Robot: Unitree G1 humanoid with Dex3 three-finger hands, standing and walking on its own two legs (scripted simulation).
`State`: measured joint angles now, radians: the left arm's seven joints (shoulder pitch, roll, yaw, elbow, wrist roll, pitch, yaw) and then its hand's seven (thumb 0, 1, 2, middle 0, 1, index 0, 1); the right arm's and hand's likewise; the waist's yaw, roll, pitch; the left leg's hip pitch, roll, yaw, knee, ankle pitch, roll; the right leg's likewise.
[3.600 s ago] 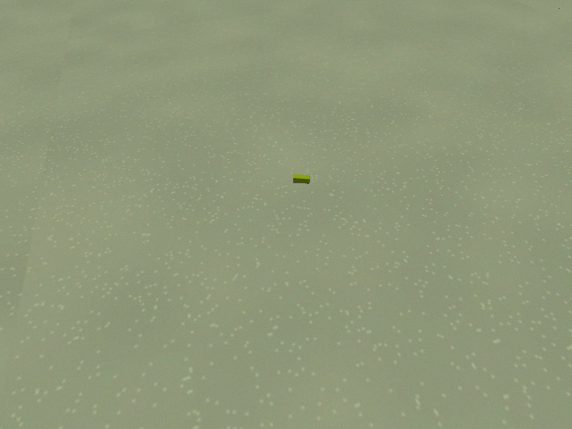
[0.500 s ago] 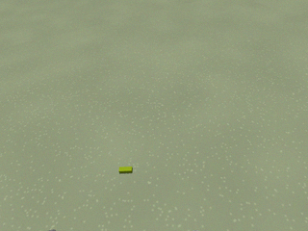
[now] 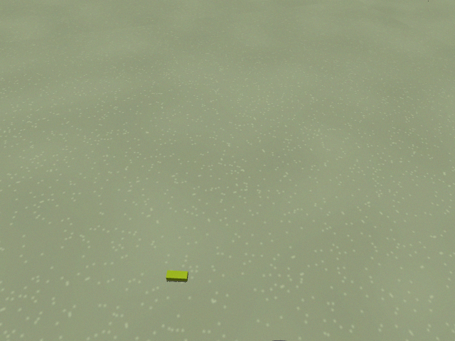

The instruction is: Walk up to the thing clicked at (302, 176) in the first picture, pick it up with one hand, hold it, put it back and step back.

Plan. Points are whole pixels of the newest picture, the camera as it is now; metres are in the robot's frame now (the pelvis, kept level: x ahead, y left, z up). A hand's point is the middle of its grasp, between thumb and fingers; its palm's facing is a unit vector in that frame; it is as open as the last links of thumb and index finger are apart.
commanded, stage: walk up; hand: left
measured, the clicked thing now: (177, 275) +0.49 +0.21 -0.74
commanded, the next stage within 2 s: stand in 1.32 s
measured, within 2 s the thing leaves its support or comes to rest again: neither
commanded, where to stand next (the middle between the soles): +0.13 -0.02 m, yaw +0 degrees
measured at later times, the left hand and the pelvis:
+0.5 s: hand out of the picture +0.14 +0.23 -0.14, palm faces -0.04 -0.93 -0.35, open 7.4 cm; pelvis +0.03 -0.02 +0.01, yaw +0 degrees
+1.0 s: hand out of the picture +0.12 +0.23 -0.14, palm faces +0.00 -0.95 -0.32, open 7.4 cm; pelvis +0.04 -0.02 +0.02, yaw +0 degrees
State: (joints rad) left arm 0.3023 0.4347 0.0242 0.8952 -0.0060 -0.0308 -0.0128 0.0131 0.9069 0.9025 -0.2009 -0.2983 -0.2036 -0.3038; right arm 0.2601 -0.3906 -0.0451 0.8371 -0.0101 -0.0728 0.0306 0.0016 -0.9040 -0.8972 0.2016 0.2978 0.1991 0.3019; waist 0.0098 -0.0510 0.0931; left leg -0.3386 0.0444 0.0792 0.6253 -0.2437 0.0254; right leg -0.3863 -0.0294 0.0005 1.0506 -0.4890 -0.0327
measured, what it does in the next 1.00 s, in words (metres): steps on the spot: right foot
